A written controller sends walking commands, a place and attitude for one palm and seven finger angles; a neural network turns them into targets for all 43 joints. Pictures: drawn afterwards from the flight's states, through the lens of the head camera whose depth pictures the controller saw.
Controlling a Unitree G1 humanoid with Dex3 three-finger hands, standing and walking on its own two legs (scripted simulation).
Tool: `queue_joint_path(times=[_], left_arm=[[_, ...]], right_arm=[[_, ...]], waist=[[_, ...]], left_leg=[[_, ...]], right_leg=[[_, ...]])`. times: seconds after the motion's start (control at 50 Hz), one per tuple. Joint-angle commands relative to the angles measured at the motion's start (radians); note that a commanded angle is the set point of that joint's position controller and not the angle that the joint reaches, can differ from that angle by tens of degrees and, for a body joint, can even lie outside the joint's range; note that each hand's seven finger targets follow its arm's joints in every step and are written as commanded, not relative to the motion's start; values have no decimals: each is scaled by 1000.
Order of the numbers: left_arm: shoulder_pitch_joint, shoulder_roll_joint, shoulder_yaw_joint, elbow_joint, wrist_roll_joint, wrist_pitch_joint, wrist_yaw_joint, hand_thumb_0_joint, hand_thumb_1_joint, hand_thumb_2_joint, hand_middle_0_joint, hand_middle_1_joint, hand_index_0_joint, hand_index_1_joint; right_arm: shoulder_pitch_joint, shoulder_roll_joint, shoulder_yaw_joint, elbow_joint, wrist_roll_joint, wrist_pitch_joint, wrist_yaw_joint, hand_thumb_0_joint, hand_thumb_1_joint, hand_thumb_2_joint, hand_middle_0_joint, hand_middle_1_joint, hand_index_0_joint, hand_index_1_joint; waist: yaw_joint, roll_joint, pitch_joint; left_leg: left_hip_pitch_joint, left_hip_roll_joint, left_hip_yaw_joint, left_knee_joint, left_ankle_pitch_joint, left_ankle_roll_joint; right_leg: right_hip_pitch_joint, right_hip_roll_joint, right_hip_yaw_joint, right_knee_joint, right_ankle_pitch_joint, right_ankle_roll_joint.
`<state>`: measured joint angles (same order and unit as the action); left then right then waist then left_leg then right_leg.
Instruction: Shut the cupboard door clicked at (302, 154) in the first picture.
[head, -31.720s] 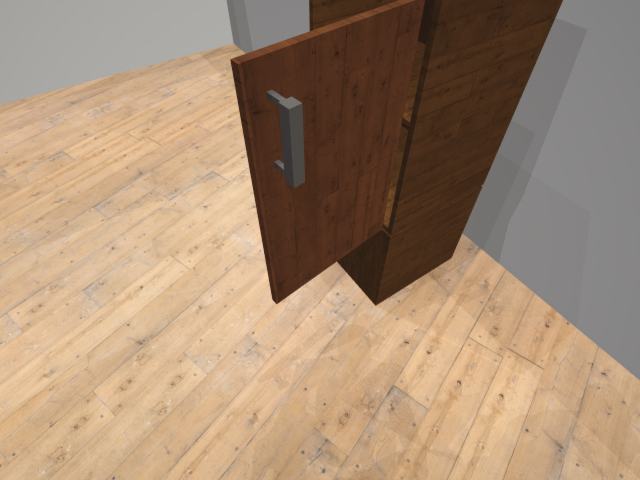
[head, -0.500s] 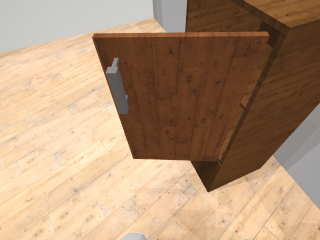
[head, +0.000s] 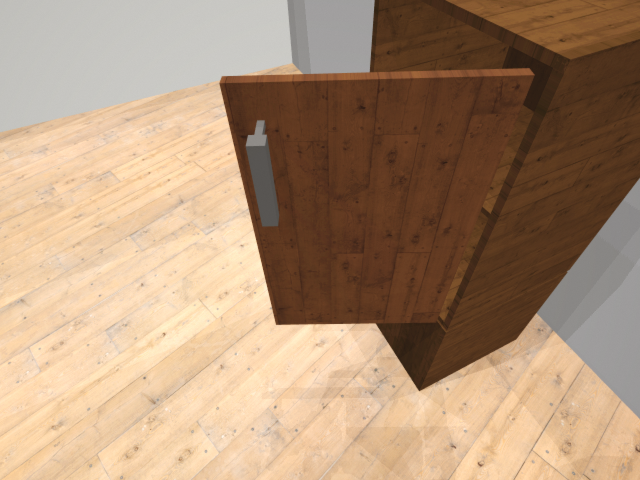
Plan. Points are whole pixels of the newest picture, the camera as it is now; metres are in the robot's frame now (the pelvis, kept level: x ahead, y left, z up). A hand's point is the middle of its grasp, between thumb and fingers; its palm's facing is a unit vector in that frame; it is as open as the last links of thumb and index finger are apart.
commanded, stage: come to a stop and stand still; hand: left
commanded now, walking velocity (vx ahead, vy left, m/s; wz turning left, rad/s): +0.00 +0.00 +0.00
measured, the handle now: (265, 174) +0.47 +0.11 +0.13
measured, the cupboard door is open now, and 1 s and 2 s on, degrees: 65 65 65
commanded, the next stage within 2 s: look again from close up in 0.20 s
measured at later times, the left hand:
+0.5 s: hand out of the picture +0.06 +0.17 -0.16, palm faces -0.02 -0.97 -0.26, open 7.4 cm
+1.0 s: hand out of the picture +0.13 +0.18 -0.12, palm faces +0.20 -0.95 -0.25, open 7.4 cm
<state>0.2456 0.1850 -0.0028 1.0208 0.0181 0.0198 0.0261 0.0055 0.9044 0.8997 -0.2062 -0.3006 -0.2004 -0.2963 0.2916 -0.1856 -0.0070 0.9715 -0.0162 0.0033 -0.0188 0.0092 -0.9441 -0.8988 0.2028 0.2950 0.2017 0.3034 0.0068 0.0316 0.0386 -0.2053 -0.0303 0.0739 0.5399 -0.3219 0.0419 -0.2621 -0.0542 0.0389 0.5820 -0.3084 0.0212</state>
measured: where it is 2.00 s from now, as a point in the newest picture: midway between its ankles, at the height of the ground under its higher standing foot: outside the picture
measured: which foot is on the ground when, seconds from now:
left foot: down 0.00-1.00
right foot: down 0.00-1.00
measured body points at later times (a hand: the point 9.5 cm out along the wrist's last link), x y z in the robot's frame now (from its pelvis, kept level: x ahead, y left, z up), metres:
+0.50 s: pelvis +0.01 -0.02 +0.01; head +0.04 -0.04 +0.46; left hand +0.06 +0.23 -0.14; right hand +0.05 -0.28 -0.15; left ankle -0.02 +0.09 -0.73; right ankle +0.01 -0.15 -0.73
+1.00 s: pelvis +0.02 -0.05 +0.00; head +0.05 -0.05 +0.45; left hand +0.12 +0.23 -0.10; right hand +0.09 -0.31 -0.14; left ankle -0.02 +0.09 -0.73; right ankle +0.01 -0.15 -0.73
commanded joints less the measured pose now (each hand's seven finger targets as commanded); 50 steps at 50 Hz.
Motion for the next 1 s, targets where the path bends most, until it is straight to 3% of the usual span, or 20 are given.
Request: queue_joint_path(times=[0.0,0.08,0.18,0.24,0.3,0.46,0.54,0.66,0.74,0.88,0.9,0.92,0.94,0.96,0.98], left_arm=[[28,126,23,-40,4,-24,0,0,900,900,-200,-300,-200,-300],[25,150,26,-27,2,-36,0,0,900,900,-200,-300,-200,-300],[6,165,25,-6,-2,-38,2,0,900,900,-200,-300,-200,-300],[0,169,22,6,-1,-36,1,0,900,900,-200,-300,-200,-300],[-11,181,22,13,-1,-41,1,0,900,900,-200,-300,-200,-300],[-42,201,24,19,-2,-48,0,0,900,900,-200,-300,-200,-300],[-58,207,25,18,-4,-47,-2,0,900,900,-200,-300,-200,-300],[-65,211,27,15,-3,-51,-3,0,900,900,-200,-300,-200,-300],[-71,219,29,15,-6,-53,-3,0,900,900,-200,-300,-200,-300],[-65,218,29,18,-6,-53,-2,0,900,900,-200,-300,-200,-300],[100,164,34,62,-7,-65,43,0,900,900,-200,-300,-200,-300],[-783,900,587,-1432,-137,-382,24,0,900,900,-200,-300,-200,-300],[-18,250,111,-1005,-126,-276,32,0,900,900,-218,-320,-218,-320],[199,37,93,-1120,-201,-160,35,0,900,900,-237,-340,-237,-340],[46,67,108,-1108,-177,-189,34,0,900,900,-255,-360,-255,-360]], right_arm=[[-8,-147,-28,-60,-4,-35,-3,0,-900,-900,200,300,200,300],[-4,-154,-27,-33,-1,-48,-4,0,-900,-900,200,300,200,300],[-6,-161,-23,5,2,-52,-10,0,-900,-900,200,300,200,300],[-20,-162,-22,20,2,-48,-9,0,-900,-900,200,300,200,300],[-31,-163,-20,34,2,-46,-8,0,-900,-900,200,300,200,300],[-64,-173,-19,55,1,-43,-8,0,-900,-900,200,300,200,300],[-85,-182,-17,62,0,-43,-7,0,-900,-900,200,300,200,300],[-96,-177,-16,71,1,-39,-9,0,-900,-900,200,300,200,300],[-97,-189,-15,76,0,-40,-9,0,-900,-900,200,300,200,300],[-91,-184,-12,90,1,-37,-11,0,-900,-900,200,300,200,300],[-138,-160,-27,32,19,-33,-2,0,-900,-900,200,300,200,300],[23,-296,-89,-228,-6,-203,-144,0,-900,-900,200,300,200,300],[-151,-169,-23,-237,67,-246,-144,0,-900,-900,200,300,200,300],[-173,-164,-12,-310,62,-290,-110,0,-900,-900,200,300,200,300],[-118,-145,-38,-309,60,-328,-77,0,-900,-900,200,300,200,300]], waist=[[6,-41,53],[6,-36,-17],[0,-22,-26],[-1,-39,-2],[-4,-55,-20],[-6,-59,-47],[-4,-29,-44],[-4,-52,-39],[-5,-44,-74],[-3,-41,-59],[33,-87,-100],[-55,-118,-372],[-28,295,-505],[30,355,-462],[-45,176,-219]], left_leg=[[-114,138,-188,-256,-95,21],[-45,134,-154,-224,51,22],[17,136,-120,-191,224,16],[17,137,-114,-196,192,10],[33,127,-104,-182,195,4],[66,132,-89,-168,251,-10],[69,133,-88,-175,256,-16],[69,132,-84,-174,248,-23],[85,137,-82,-171,285,-28],[82,138,-79,-176,292,-31],[9,148,-9,60,183,-60],[329,107,-7,236,374,5],[225,26,-67,155,576,-32],[231,69,-101,86,754,-55],[52,76,-93,44,617,-44]], right_leg=[[-16,-1,21,-81,4,-58],[14,-19,33,-95,83,-58],[21,-31,40,-98,176,-52],[11,-34,46,-115,168,-51],[24,-46,62,-131,204,-56],[57,-55,64,-147,294,-62],[62,-55,66,-155,299,-62],[74,-57,71,-178,325,-66],[103,-60,68,-172,379,-67],[114,-60,61,-181,400,-68],[175,-141,117,-187,745,-1],[165,-82,77,-22,559,-37],[83,15,-24,223,470,-48],[4,24,-130,202,330,-38],[-116,32,-123,57,251,-27]])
